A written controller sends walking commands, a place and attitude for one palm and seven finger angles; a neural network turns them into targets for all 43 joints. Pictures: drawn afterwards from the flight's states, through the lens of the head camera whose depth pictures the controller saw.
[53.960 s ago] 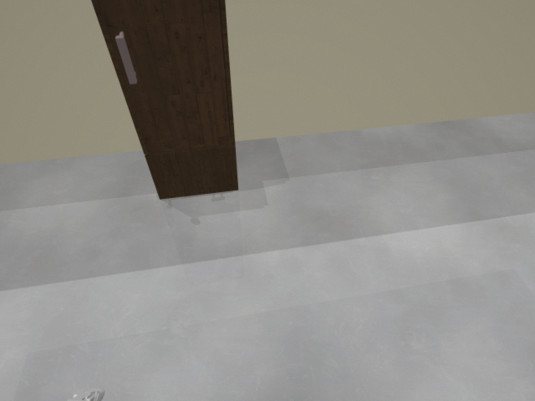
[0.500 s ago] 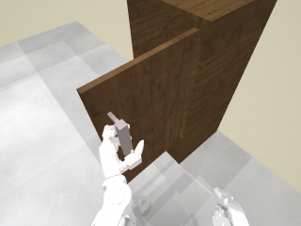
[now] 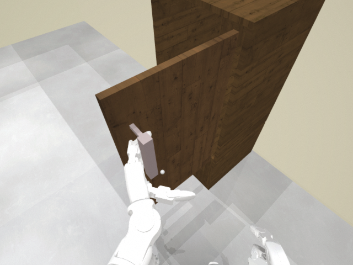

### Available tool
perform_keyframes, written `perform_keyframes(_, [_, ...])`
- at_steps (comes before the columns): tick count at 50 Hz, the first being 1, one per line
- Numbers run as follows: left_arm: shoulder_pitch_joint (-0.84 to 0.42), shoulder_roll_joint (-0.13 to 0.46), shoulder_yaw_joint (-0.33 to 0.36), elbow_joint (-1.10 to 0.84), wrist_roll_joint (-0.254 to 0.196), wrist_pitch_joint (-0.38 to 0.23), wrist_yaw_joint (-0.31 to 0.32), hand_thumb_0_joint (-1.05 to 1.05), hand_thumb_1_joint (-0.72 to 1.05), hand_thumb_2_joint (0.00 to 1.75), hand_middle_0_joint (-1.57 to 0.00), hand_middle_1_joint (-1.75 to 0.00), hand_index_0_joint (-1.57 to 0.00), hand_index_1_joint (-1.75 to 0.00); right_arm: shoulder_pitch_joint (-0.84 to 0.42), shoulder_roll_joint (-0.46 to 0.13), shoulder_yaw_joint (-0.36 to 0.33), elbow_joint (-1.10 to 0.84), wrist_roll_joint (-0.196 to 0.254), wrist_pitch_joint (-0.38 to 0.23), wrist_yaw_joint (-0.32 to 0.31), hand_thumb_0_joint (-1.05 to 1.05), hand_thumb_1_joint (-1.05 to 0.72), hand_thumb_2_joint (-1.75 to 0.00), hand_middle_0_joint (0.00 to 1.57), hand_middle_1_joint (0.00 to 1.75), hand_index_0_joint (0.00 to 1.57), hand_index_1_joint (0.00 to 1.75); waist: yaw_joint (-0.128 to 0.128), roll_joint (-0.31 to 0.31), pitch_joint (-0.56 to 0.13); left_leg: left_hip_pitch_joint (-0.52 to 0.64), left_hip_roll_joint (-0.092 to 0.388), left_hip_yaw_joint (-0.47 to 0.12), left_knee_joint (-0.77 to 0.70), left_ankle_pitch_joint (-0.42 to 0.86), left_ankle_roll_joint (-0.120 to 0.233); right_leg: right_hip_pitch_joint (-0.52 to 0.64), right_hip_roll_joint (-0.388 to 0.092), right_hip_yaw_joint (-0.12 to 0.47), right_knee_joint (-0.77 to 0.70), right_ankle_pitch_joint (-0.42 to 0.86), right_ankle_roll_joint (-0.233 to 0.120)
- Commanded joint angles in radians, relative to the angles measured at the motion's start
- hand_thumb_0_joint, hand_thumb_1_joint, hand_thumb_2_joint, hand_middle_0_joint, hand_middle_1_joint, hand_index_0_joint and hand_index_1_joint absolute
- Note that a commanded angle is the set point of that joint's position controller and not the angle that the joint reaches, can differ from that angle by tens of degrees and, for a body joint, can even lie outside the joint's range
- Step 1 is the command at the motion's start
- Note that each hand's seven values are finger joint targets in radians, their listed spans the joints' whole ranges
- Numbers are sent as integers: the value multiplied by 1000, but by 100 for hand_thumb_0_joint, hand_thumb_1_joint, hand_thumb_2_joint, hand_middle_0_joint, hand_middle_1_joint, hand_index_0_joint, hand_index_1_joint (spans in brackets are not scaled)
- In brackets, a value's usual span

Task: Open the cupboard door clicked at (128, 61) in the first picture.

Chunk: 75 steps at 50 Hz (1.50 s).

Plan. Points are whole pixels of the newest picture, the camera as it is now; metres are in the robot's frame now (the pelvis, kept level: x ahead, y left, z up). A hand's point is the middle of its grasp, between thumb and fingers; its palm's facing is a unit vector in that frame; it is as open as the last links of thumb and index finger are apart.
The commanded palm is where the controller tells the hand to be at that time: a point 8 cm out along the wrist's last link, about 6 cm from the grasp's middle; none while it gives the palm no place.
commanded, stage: open thumb and fingers to let go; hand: left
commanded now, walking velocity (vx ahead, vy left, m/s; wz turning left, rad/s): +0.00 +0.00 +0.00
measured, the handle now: (143, 152) +0.36 +0.10 +0.06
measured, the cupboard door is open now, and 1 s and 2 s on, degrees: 89 95 95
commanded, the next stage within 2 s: slide the hand sideways off the handle in 0.02 s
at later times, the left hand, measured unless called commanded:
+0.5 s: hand (165, 193) +0.26 +0.04 +0.05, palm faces -0.09 -1.00 +0.03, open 16.4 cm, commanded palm +0.24 +0.10 +0.05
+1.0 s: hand (140, 213) +0.22 +0.09 +0.05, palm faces -0.08 -1.00 +0.01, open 16.1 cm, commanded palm +0.20 +0.15 +0.05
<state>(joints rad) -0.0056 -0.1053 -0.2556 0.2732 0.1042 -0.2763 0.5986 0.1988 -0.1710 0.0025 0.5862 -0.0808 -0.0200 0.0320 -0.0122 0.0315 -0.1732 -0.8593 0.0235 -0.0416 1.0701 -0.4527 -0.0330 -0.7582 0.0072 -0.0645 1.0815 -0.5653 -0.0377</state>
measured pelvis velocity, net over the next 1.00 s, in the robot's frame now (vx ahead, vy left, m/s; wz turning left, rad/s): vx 0.01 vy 0.01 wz -0.01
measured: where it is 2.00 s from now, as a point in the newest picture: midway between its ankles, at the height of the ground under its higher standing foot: outside the picture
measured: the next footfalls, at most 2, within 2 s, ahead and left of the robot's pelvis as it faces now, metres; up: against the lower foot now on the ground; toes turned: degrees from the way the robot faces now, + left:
none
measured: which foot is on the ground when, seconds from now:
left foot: down 0.00-1.00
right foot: down 0.00-1.00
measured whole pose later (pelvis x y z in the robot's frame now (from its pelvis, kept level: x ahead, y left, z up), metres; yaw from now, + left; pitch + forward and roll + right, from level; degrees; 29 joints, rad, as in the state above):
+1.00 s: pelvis +0.01 +0.01 -0.01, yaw -1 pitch +15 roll -1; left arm 0.45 0.09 -0.23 -0.15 -0.03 -0.38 0.06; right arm 0.24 -0.20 0.02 0.39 -0.02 0.00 0.02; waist -0.01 0.03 -0.15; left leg -0.90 0.02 -0.02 1.16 -0.51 -0.01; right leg -0.80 0.00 -0.05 1.16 -0.61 -0.02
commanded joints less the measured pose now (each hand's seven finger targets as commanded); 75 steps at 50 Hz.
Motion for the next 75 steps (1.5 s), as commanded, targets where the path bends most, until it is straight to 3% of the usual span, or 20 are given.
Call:
perform_keyframes(1, [-211, -158, -9, -216, 15, -50, 20, 0, -50, 30, -15, -30, -15, -30, -89, -91, -33, -155, 6, -45, -6, 0, -90, -90, 20, 30, 20, 30, -11, -82, -228, 226, -29, 22, -102, 203, 40, 62, -1, 10, -200, 308, 7])
perform_keyframes(6, [-213, -196, -37, -200, 19, -36, 23, 0, -50, 30, -15, -30, -15, -30, -99, -88, -32, -156, 7, -48, 3, 0, -90, -90, 20, 30, 20, 30, -10, -82, -221, 229, -28, 14, -104, 197, 39, 45, 4, -3, -192, 283, 2])
perform_keyframes(7, [-239, -46, -248, -246, 133, -98, -188, 0, -50, 30, -15, -30, -15, -30, -15, -130, -35, -142, 15, -38, 10, 0, -90, -90, 20, 30, 20, 30, -126, -118, -159, 220, -30, 10, -77, 205, 63, -13, -11, 39, -178, 373, 12])
perform_keyframes(8, [-234, 26, -163, -319, 88, -150, -302, 0, -50, 30, -15, -30, -15, -30, -5, -125, -53, -173, 26, -32, 6, 0, -90, -90, 20, 30, 20, 30, -72, -76, -252, 231, -34, 14, -70, 227, 66, 44, -17, 50, -168, 421, 4])
perform_keyframes(9, [-230, 55, -165, -351, 65, -178, -393, 0, -50, 30, -15, -30, -15, -30, -10, -129, -50, -189, 33, -31, 2, 0, -90, -90, 20, 30, 20, 30, -68, -34, -300, 257, -37, 19, -63, 241, 68, 60, -20, 56, -154, 444, 1])
perform_keyframes(10, [-203, 52, -164, -345, 22, -192, -471, 0, -50, 30, -15, -30, -15, -30, -5, -126, -46, -201, 44, -34, -1, 0, -90, -90, 20, 30, 20, 30, -75, -47, -285, 263, -36, 14, -66, 232, 68, 57, -18, 51, -155, 432, 2])
perform_keyframes(12, [-140, 18, -139, -371, -87, -186, -542, 0, -50, 30, -15, -30, -15, -30, -19, -121, -37, -241, 66, -40, -9, 0, -90, -90, 20, 30, 20, 30, -56, -25, -258, 278, -33, 15, -83, 194, 64, 49, -9, 41, -173, 360, 0])
perform_keyframes(14, [-139, 7, -91, -341, -151, -158, -528, 0, -50, 30, -15, -30, -15, -30, -28, -124, -29, -250, 73, -42, -19, 0, -90, -90, 20, 30, 20, 30, -57, -81, -187, 248, -30, 7, -99, 126, 60, 18, -2, 28, -192, 266, 9])
perform_keyframes(16, [-109, 10, -57, -359, -155, -145, -476, 0, -50, 30, -15, -30, -15, -30, -34, -127, -28, -262, 71, -41, -18, 0, -90, -90, 20, 30, 20, 30, -39, -82, -181, 243, -29, 2, -108, 114, 56, 8, 0, 17, -183, 229, 9])
perform_keyframes(18, [-37, 29, -39, -374, -121, -144, -422, 0, -50, 30, -15, -30, -15, -30, -33, -126, -32, -280, 63, -37, -9, 0, -90, -90, 20, 30, 20, 30, -16, -91, -201, 239, -29, 7, -107, 147, 54, 21, 0, 12, -160, 256, 6])
perform_keyframes(23, [55, 58, -53, -402, -20, -145, -369, 0, -50, 30, -15, -30, -15, -30, -24, -124, -34, -308, 55, -14, 9, 0, -90, -90, 20, 30, 20, 30, -8, -95, -192, 199, -28, 16, -97, 132, 53, 9, -3, 18, -140, 241, 2])
perform_keyframes(25, [50, 71, -52, -421, -16, -143, -376, 0, -50, 30, -15, -30, -15, -30, -27, -123, -31, -312, 57, -7, 5, 0, -90, -90, 20, 30, 20, 30, -12, -78, -176, 194, -29, 19, -98, 102, 54, 0, -3, 24, -149, 212, 2])
perform_keyframes(27, [103, 104, -16, -443, -33, -140, -389, 0, -50, 30, -15, -30, -15, -30, -31, -127, -32, -321, 59, -2, -1, 0, -90, -90, 20, 30, 20, 30, 4, -90, -187, 192, -29, 22, -103, 101, 53, 22, 1, 28, -155, 205, 0])
perform_keyframes(33, [195, 100, -14, -532, -93, -139, -429, 0, -50, 30, -15, -30, -15, -30, -24, -121, -24, -333, 66, -13, -14, 0, -90, -90, 20, 30, 20, 30, -7, -81, -171, 203, -27, 21, -99, 127, 53, 31, 6, 22, -154, 253, 8])
perform_keyframes(39, [326, 138, 16, -578, -103, -160, -463, 0, -50, 30, -15, -30, -15, -30, -11, -124, -26, -341, 63, -26, -14, 0, -90, -90, 20, 30, 20, 30, -10, -83, -146, 176, -29, 18, -80, 147, 51, 25, 7, 24, -135, 291, 10])
perform_keyframes(44, [380, 183, 55, -632, -121, -176, -502, 0, -50, 30, -15, -30, -15, -30, -4, -125, -29, -348, 63, -32, -19, 0, -90, -90, 20, 30, 20, 30, -5, -48, -170, 159, -33, 21, -58, 156, 52, 26, 7, 31, -117, 307, 10])
perform_keyframes(57, [576, 240, 142, -710, -200, -185, -596, 0, -50, 30, -15, -30, -15, -30, 7, -127, -41, -367, 74, -42, -38, 0, -90, -90, 20, 30, 20, 30, 5, -55, -190, 135, -37, 23, -26, 218, 54, 62, 7, 39, -99, 425, 24])
perform_keyframes(68, [562, 276, 157, -745, -246, -214, -686, 0, -50, 30, -15, -30, -15, -30, 4, -140, -47, -364, 81, -69, -63, 0, -90, -90, 20, 30, 20, 30, -20, -47, -146, 75, -36, 15, 15, 125, 59, -25, 6, 54, -100, 285, 30])
perform_keyframes(71, [537, 275, 150, -739, -236, -200, -672, 0, -50, 30, -15, -30, -15, -30, 6, -143, -45, -367, 81, -73, -66, 0, -90, -90, 20, 30, 20, 30, -15, -37, -140, 71, -33, 10, 6, 88, 59, -53, 11, 43, -99, 200, 22])
perform_keyframes(75, [566, 348, 225, -845, -241, -156, -643, 0, -50, 30, -15, -30, -15, -30, 13, -137, -43, -389, 92, -61, -74, 0, -90, -90, 20, 30, 20, 30, 16, -3, -202, 159, -33, 19, -53, 121, 62, 30, 19, 37, -135, 223, 18])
